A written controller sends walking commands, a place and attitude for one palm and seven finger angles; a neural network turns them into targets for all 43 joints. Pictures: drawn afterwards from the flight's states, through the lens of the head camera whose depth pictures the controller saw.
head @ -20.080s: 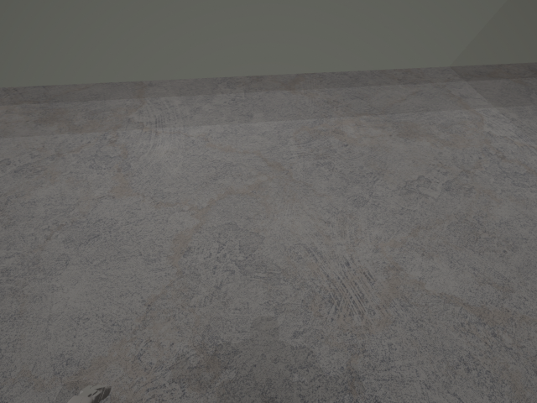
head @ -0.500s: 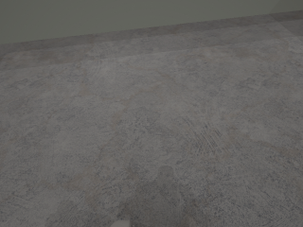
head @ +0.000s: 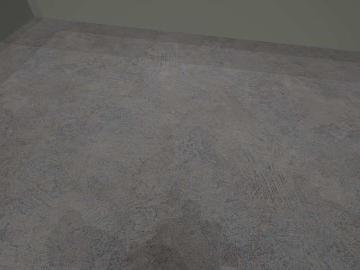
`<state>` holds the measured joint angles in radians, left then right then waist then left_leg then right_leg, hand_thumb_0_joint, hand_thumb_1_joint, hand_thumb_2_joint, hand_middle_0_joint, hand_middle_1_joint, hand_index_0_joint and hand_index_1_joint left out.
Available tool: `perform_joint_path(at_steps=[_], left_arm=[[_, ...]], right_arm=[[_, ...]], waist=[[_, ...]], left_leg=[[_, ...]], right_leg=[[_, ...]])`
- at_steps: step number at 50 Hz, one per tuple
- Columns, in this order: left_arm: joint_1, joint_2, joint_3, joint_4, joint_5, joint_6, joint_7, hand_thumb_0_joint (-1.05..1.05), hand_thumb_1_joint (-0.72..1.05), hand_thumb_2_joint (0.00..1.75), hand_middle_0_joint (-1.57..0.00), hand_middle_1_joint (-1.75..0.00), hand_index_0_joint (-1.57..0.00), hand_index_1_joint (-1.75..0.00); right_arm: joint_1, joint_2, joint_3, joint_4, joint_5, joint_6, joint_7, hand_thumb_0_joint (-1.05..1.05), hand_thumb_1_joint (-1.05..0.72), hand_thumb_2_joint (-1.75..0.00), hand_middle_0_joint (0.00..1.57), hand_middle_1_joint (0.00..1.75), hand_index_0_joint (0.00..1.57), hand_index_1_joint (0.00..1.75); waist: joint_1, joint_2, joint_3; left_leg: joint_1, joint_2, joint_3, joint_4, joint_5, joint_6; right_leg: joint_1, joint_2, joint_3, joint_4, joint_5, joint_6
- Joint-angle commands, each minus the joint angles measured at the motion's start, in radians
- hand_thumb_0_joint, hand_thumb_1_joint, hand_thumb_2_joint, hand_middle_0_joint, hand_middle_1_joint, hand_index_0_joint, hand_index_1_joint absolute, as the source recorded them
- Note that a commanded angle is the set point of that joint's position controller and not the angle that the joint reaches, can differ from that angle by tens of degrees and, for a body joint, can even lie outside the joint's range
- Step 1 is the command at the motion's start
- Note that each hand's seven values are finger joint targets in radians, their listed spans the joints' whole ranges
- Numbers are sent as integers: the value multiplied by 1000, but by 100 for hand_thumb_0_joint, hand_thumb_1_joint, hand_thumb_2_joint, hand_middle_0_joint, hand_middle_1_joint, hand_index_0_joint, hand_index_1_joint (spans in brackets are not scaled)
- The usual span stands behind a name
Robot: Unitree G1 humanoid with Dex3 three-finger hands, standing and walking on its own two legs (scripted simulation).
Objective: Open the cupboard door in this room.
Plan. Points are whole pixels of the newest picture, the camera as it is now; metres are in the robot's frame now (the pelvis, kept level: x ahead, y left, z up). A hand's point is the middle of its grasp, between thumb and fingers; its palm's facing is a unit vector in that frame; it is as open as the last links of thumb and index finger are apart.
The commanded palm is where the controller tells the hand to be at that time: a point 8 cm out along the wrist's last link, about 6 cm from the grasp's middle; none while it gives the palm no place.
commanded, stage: turn or walk to find it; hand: left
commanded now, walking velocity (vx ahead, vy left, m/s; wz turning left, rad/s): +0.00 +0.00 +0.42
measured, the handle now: out of the picture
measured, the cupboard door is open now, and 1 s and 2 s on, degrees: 0 0 0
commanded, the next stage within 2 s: stand and wait in 0.04 s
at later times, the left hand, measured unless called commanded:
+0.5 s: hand out of the picture -0.01 +0.14 -0.15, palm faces +0.27 -0.92 -0.27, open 7.3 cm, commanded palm none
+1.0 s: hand out of the picture -0.11 +0.22 -0.17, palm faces +0.51 -0.82 -0.24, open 7.4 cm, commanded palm none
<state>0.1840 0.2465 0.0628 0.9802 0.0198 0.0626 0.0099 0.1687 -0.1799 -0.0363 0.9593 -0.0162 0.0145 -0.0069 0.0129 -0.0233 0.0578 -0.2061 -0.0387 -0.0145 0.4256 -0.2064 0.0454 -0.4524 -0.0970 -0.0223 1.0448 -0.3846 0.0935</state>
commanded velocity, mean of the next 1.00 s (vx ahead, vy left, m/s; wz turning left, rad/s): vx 0.00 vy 0.00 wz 0.49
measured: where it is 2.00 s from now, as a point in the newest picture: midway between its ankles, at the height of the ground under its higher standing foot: outside the picture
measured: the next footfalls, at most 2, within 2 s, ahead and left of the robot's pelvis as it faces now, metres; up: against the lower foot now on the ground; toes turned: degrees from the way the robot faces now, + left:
right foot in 0.20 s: +0.03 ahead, -0.15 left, +0.00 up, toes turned +2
left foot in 0.72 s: -0.08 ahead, +0.09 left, +0.00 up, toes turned +27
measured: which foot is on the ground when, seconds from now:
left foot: down 0.00-0.20, up 0.22-0.70, down 0.72-1.00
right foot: up 0.00-0.18, down 0.20-0.72, up 0.74-1.00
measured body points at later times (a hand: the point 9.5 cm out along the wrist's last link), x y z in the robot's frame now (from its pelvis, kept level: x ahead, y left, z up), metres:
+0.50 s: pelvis -0.03 -0.06 +0.00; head +0.00 -0.09 +0.45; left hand -0.02 +0.19 -0.13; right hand +0.05 -0.31 -0.17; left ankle -0.11 +0.10 -0.65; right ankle -0.01 -0.15 -0.74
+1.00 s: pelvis -0.07 +0.00 +0.00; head -0.05 +0.03 +0.45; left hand -0.14 +0.26 -0.15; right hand +0.14 -0.17 -0.13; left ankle -0.11 +0.07 -0.74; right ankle +0.00 -0.16 -0.66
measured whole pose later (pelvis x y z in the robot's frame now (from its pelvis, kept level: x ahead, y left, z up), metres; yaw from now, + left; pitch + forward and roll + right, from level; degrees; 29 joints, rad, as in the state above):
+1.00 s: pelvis -0.07 +0.00 +0.00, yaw +29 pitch +0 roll -1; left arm 0.18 0.26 0.07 0.96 0.02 0.06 0.01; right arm 0.16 -0.19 -0.04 0.94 -0.02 0.01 -0.01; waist 0.02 -0.03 0.07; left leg -0.21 -0.04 -0.02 0.44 -0.23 0.06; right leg -0.49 -0.10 -0.03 1.09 -0.38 0.10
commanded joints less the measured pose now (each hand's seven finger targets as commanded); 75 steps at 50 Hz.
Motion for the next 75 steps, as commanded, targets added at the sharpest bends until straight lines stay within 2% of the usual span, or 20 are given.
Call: perform_joint_path(at_steps=[1, 8, 10, 11, 14, 17, 29, 34, 35, 36, 37, 40, 44, 56, 61, 62, 63, 64, 68, 75], left_arm=[[-69, 57, 8, -99, -7, -29, 8, 0, 90, 90, -20, -30, -20, -30], [59, 69, 13, -77, -16, -57, 14, 0, 90, 90, -20, -30, -20, -30], [100, 207, 40, -77, 6, -69, 26, 0, 90, 90, -20, -30, -20, -30], [88, 203, 37, -95, -1, -62, 28, 0, 90, 90, -20, -30, -20, -30], [-74, 116, 21, -135, -6, -62, 26, 0, 90, 90, -20, -30, -20, -30], [-53, 87, 14, -134, -6, -73, 23, 0, 90, 90, -20, -30, -20, -30], [112, 157, 36, -75, 12, -67, 20, 0, 90, 90, -20, -30, -20, -30], [69, 175, 45, -70, 2, -55, 15, 0, 90, 90, -20, -30, -20, -30], [67, 149, 40, -78, -6, -47, 12, 0, 90, 90, -20, -30, -20, -30], [54, 79, 24, -111, -11, -41, 6, 0, 90, 90, -20, -30, -20, -30], [-9, 65, 9, -135, -3, -28, 10, 0, 90, 90, -20, -30, -20, -30], [-50, 93, 25, -104, -2, -16, 4, 0, 90, 90, -20, -30, -20, -30], [17, 93, 22, -70, -1, -26, -4, 0, 90, 90, -20, -30, -20, -30], [-117, 69, 6, -148, -12, -34, 9, 0, 90, 90, -20, -30, -20, -30], [-3, 76, 10, -127, -19, -53, 14, 0, 90, 90, -20, -30, -20, -30], [41, 108, 16, -119, -15, -65, 17, 0, 90, 90, -20, -30, -20, -30], [70, 190, 32, -115, -1, -75, 26, 0, 90, 90, -20, -30, -20, -30], [77, 223, 37, -123, 1, -73, 27, 0, 90, 90, -20, -30, -20, -30], [-80, 110, 13, -163, -8, -71, 26, 0, 90, 90, -20, -30, -20, -30], [34, 114, 21, -127, 0, -78, 23, 0, 90, 90, -20, -30, -20, -30]], right_arm=[[80, -212, -64, -38, -7, -5, -12, 0, -90, -90, 20, 30, 20, 30], [39, -191, -69, -52, 0, 4, -5, 0, -90, -90, 20, 30, 20, 30], [29, -98, -56, -87, 8, 3, 3, 0, -90, -90, 20, 30, 20, 30], [9, -149, -72, -92, -1, 16, 2, 0, -90, -90, 20, 30, 20, 30], [78, -140, -81, -24, -11, 48, 16, 0, -90, -90, 20, 30, 20, 30], [121, -121, -76, -3, -9, 52, 24, 0, -90, -90, 20, 30, 20, 30], [-42, -105, -46, -50, 4, 33, 22, 0, -90, -90, 20, 30, 20, 30], [40, -128, -43, -44, 8, 8, 19, 0, -90, -90, 20, 30, 20, 30], [84, -179, -54, -33, 6, -2, 20, 0, -90, -90, 20, 30, 20, 30], [113, -278, -79, -38, -1, -7, 16, 0, -90, -90, 20, 30, 20, 30], [159, -331, -88, -22, -1, 4, 7, 0, -90, -90, 20, 30, 20, 30], [23, -251, -65, -49, -8, 4, -13, 0, -90, -90, 20, 30, 20, 30], [8, -227, -53, -63, 1, -12, -13, 0, -90, -90, 20, 30, 20, 30], [89, -223, -71, -57, -10, -1, -9, 0, -90, -90, 20, 30, 20, 30], [45, -212, -77, -69, -4, 6, -6, 0, -90, -90, 20, 30, 20, 30], [51, -187, -75, -73, 3, 4, -2, 0, -90, -90, 20, 30, 20, 30], [72, -125, -66, -85, 12, 0, 5, 0, -90, -90, 20, 30, 20, 30], [43, -138, -71, -105, 5, 5, 1, 0, -90, -90, 20, 30, 20, 30], [97, -145, -79, -36, -10, 42, 19, 0, -90, -90, 20, 30, 20, 30], [39, -132, -67, -41, -6, 48, 25, 0, -90, -90, 20, 30, 20, 30]], waist=[[-52, 159, -62], [16, 118, -136], [43, -271, -114], [44, -186, -80], [-39, -105, 16], [-42, -143, 10], [43, -184, -60], [-18, -142, -129], [-49, -7, -153], [-68, 302, -134], [-96, 310, -120], [-50, 264, -16], [-16, 143, -80], [-56, 176, -78], [4, 149, -129], [23, 62, -162], [30, -181, -191], [41, -249, -147], [-44, -116, -12], [-3, -159, -17]], left_leg=[[112, 279, -304, -94, 337, 137], [-100, 166, -307, 40, 258, 49], [-401, -44, -55, 380, -321, -73], [-359, -6, -77, 565, -374, -70], [-346, 41, -76, 798, -209, -80], [-356, 51, -40, 835, -116, -107], [-258, 82, 63, 429, -262, -118], [-9, 66, 108, 54, -51, -87], [137, 122, 21, -47, 78, -64], [257, 368, -305, -101, 345, 22], [189, 458, -358, -108, 487, 108], [46, 333, -263, -116, 324, 109], [140, 259, -179, -87, 442, 85], [98, 254, -356, -48, 449, 133], [-52, 182, -369, 52, 393, 76], [-140, 129, -327, 110, 238, 24], [-326, 11, -172, 291, -99, -48], [-381, -50, -75, 499, -402, -79], [-360, 41, -82, 811, -213, -91], [-356, 74, -22, 734, -174, -129]], right_leg=[[-57, 16, 10, -128, -67, -3], [353, 46, -17, -657, 189, -35], [504, -341, 344, -765, 287, -185], [337, -406, 327, -777, 316, -254], [184, -248, 146, -801, 104, -202], [218, -193, 24, -784, 190, -163], [387, -283, -31, -680, 485, -233], [317, -264, -124, -508, 475, -158], [188, -215, -168, -369, 337, -103], [-94, -70, -191, -157, -131, -22], [-127, -35, -103, -30, -280, -17], [-130, -42, -9, 81, -106, -23], [-131, -16, -4, 105, 15, -1], [-30, 38, 18, -176, -67, -3], [271, 73, -7, -561, 135, -24], [414, 10, 35, -691, 237, -34], [570, -228, 250, -735, 301, -108], [466, -397, 396, -742, 432, -227], [252, -234, 136, -746, 293, -203], [321, -235, 18, -727, 397, -204]])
